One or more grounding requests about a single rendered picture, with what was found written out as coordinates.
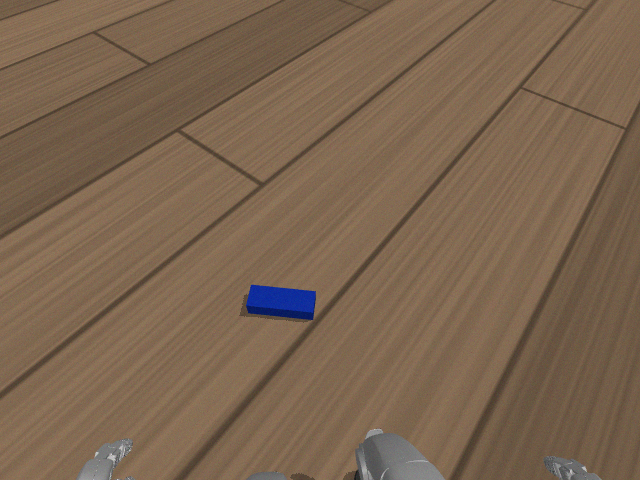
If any left robot hand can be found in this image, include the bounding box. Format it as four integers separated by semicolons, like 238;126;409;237
76;438;135;480

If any right robot hand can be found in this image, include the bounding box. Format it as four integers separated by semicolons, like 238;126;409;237
544;456;602;480

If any carton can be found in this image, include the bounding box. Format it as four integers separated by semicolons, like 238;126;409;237
246;285;316;320

